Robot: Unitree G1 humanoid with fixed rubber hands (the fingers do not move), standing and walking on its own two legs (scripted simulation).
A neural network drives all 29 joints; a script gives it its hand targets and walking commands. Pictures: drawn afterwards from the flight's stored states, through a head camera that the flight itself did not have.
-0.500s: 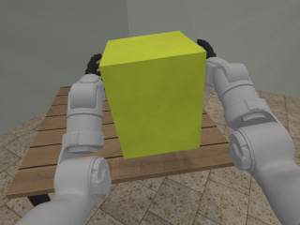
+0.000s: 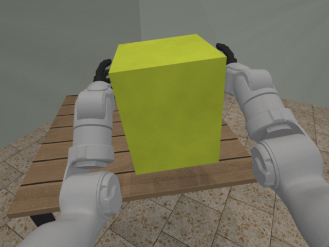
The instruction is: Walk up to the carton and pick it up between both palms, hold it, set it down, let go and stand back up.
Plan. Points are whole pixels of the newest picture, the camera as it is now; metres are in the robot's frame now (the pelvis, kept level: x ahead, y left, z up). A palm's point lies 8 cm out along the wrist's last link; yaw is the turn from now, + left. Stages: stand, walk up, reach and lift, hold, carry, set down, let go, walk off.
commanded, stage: hold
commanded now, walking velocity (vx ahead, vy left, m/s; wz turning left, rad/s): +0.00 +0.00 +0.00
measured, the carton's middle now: (167, 101) +0.38 +0.00 +0.24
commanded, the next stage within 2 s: none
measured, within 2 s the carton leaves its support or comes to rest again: neither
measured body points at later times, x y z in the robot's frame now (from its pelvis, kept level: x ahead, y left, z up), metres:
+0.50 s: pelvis +0.00 +0.00 +0.00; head -0.10 +0.02 +0.44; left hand +0.38 +0.15 +0.28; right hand +0.39 -0.14 +0.31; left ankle +0.03 +0.12 -0.74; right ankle +0.03 -0.12 -0.74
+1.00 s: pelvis +0.00 +0.00 +0.00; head -0.10 +0.02 +0.44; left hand +0.38 +0.15 +0.28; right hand +0.39 -0.14 +0.31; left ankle +0.03 +0.12 -0.74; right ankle +0.03 -0.12 -0.74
